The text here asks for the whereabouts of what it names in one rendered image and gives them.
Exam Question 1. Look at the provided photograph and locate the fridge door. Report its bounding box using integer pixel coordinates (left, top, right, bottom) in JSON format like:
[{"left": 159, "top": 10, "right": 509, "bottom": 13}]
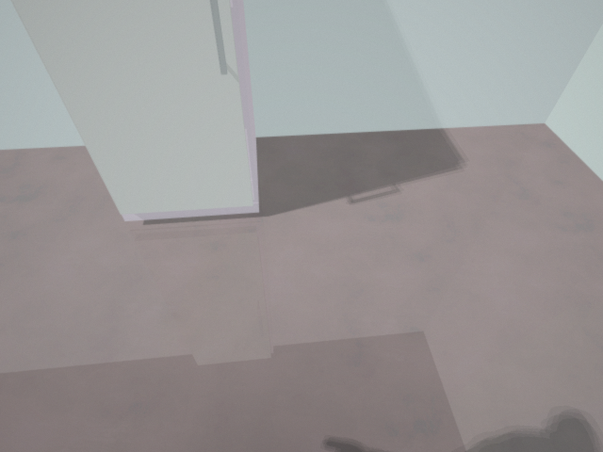
[{"left": 10, "top": 0, "right": 253, "bottom": 215}]

